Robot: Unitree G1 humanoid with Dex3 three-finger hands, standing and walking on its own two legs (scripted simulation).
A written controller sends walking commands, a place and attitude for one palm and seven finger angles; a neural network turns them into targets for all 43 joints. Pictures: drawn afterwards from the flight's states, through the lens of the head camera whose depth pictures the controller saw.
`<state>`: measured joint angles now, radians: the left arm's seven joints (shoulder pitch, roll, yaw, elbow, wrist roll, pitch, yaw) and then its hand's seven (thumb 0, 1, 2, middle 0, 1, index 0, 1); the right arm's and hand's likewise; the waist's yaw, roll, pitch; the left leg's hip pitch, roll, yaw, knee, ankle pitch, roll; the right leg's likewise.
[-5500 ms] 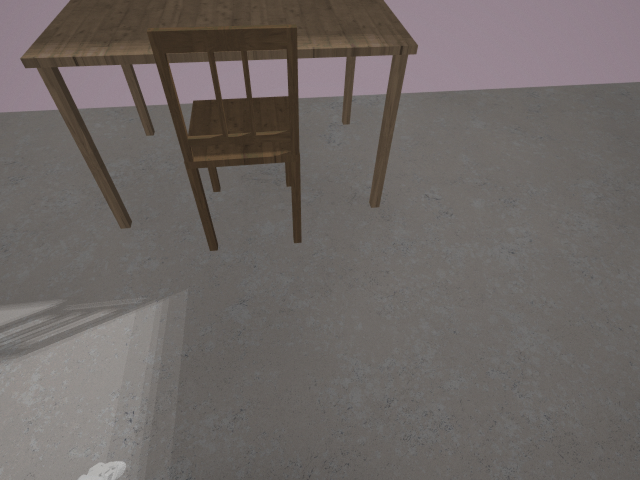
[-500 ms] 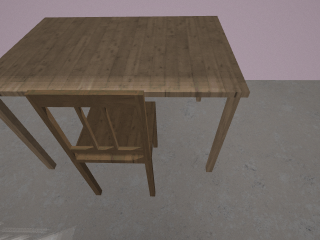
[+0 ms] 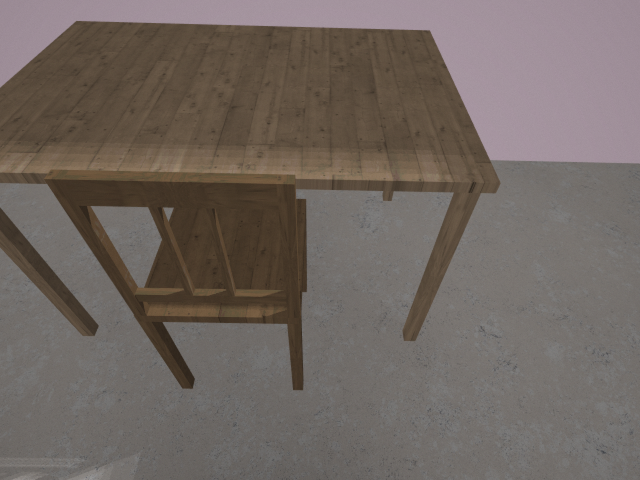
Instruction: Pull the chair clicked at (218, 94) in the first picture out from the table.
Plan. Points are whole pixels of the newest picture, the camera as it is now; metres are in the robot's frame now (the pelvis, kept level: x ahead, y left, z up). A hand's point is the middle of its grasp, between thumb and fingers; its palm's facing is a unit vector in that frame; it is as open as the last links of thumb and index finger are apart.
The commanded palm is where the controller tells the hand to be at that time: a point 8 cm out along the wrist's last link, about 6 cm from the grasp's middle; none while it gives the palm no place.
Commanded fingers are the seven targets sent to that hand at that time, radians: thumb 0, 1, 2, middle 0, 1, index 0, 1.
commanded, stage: look again from close up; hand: left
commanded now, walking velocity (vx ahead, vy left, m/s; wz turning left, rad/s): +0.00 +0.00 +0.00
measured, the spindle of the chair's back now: (174, 253) +0.51 +0.30 -0.10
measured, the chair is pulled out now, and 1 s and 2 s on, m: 0.00 0.00 0.00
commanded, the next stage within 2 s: shuffle to correct the standing spot in 0.94 s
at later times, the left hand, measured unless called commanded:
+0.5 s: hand out of the picture +0.01 +0.18 -0.17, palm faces +0.01 -0.98 -0.21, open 7.4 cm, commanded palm none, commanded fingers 0.00 0.90 0.90 -0.20 -0.30 -0.20 -0.30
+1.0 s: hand out of the picture -0.06 +0.17 -0.17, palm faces +0.02 -0.98 -0.19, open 7.4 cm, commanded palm none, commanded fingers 0.00 0.90 0.90 -0.20 -0.30 -0.20 -0.30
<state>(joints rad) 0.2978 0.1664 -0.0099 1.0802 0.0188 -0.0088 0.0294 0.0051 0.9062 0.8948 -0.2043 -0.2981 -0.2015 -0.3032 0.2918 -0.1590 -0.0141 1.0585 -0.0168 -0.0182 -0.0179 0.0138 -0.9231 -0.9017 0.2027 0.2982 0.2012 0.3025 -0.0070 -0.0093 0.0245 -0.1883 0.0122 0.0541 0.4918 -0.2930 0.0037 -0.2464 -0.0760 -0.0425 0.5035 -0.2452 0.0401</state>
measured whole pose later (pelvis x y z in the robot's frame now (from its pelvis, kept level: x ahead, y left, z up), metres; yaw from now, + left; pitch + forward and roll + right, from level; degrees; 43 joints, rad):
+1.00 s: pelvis -0.04 +0.00 +0.00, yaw -1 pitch -2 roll +0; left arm 0.35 0.12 0.01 1.08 0.02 -0.01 0.04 0.01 0.91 0.89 -0.20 -0.30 -0.20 -0.30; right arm 0.32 -0.13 -0.02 1.12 -0.01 0.01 -0.01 0.01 -0.91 -0.90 0.20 0.30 0.20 0.30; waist -0.01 0.01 0.05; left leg -0.22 0.02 0.07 0.50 -0.25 0.01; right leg -0.27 -0.07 -0.03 0.48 -0.17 0.04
